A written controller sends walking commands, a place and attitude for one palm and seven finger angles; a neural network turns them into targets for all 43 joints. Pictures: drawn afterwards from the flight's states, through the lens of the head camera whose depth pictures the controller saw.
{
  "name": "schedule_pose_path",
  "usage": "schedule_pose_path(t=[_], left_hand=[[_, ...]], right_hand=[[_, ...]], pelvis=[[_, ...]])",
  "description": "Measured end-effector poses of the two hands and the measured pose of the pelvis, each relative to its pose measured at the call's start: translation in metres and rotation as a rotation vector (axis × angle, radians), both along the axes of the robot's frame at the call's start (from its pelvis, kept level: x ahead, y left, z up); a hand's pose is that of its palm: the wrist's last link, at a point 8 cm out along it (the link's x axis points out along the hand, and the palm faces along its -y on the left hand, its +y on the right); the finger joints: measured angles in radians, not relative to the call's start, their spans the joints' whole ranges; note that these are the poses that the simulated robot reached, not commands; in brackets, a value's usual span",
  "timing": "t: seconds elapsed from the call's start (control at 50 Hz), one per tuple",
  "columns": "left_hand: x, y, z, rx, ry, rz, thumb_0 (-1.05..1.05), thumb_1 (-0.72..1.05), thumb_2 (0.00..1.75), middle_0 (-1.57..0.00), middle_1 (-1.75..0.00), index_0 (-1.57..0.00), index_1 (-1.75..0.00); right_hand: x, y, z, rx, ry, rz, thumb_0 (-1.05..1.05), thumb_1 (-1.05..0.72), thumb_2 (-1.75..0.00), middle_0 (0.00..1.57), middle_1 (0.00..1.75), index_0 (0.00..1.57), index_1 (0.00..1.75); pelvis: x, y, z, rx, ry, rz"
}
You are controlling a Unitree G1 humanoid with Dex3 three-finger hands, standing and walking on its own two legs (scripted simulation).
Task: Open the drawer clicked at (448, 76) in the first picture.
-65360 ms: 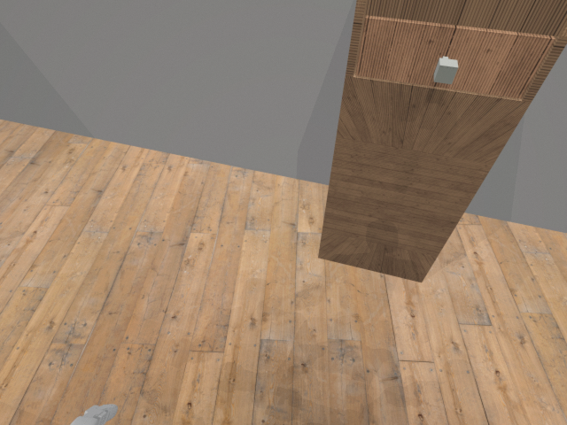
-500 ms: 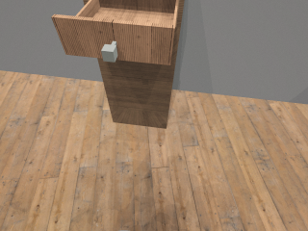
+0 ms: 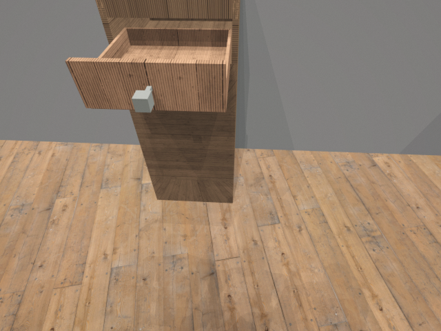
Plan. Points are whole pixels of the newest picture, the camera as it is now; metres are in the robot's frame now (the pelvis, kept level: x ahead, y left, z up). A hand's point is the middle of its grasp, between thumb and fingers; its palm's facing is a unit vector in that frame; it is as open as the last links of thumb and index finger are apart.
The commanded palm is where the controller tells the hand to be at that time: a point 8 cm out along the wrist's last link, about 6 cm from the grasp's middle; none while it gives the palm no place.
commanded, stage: let the arm hang, fingers relaxed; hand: left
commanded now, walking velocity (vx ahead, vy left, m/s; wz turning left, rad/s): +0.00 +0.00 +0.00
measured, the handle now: (145, 96) +0.61 +0.21 +0.12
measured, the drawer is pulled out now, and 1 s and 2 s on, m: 0.30 0.30 0.30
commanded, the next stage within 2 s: look to check the result in 0.12 s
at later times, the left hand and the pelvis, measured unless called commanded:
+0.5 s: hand out of the picture +0.01 +0.17 -0.17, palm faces +0.03 -0.98 -0.21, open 7.4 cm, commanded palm none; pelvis +0.02 +0.00 +0.00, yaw +0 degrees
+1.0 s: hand out of the picture +0.04 +0.16 -0.17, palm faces +0.02 -0.98 -0.21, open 7.4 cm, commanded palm none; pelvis +0.04 -0.01 +0.00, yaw +0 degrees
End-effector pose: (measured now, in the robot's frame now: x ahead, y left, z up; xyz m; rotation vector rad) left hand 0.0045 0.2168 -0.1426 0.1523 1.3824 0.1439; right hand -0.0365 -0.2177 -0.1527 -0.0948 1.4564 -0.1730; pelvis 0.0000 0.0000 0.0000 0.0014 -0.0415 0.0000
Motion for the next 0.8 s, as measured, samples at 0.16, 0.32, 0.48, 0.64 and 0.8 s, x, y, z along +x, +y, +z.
schedule_pose_path(t=[0.16, 0.32, 0.48, 0.64, 0.8], left_hand=[[0.003, 0.001, 0.0, 0.002, 0.027, 0.008, 0.01, 0.92, 0.9, -0.2, -0.3, -0.21, -0.3], [-0.001, 0.003, 0.003, 0.016, 0.063, 0.019, 0.01, 0.91, 0.9, -0.2, -0.3, -0.2, -0.3], [0.0, 0.002, 0.005, 0.018, 0.072, 0.031, 0.0, 0.91, 0.9, -0.2, -0.3, -0.2, -0.3], [0.007, -0.003, 0.004, 0.009, 0.067, 0.031, 0.0, 0.91, 0.9, -0.2, -0.3, -0.2, -0.3], [0.016, -0.006, 0.003, 0.005, 0.064, 0.026, 0.0, 0.91, 0.9, -0.2, -0.3, -0.2, -0.3]], right_hand=[[-0.015, 0.007, 0.004, 0.011, 0.074, -0.013, 0.0, -0.91, -0.9, 0.2, 0.3, 0.19, 0.29], [0.004, 0.015, 0.001, 0.034, 0.056, -0.004, 0.0, -0.9, -0.9, 0.2, 0.3, 0.2, 0.29], [0.036, 0.014, 0.0, 0.036, 0.0, 0.019, 0.0, -0.9, -0.9, 0.2, 0.3, 0.2, 0.29], [0.059, 0.004, 0.001, 0.015, -0.032, 0.036, 0.0, -0.91, -0.9, 0.2, 0.3, 0.2, 0.29], [0.066, -0.005, 0.004, -0.004, -0.022, 0.041, 0.0, -0.91, -0.9, 0.2, 0.3, 0.2, 0.29]], pelvis=[[0.008, -0.002, 0.002, 0.001, 0.004, 0.004], [0.015, -0.001, 0.003, 0.001, 0.005, 0.005], [0.023, -0.001, 0.003, 0.003, 0.007, 0.006], [0.03, -0.003, 0.004, 0.004, 0.009, 0.007], [0.036, -0.006, 0.004, 0.004, 0.013, 0.007]])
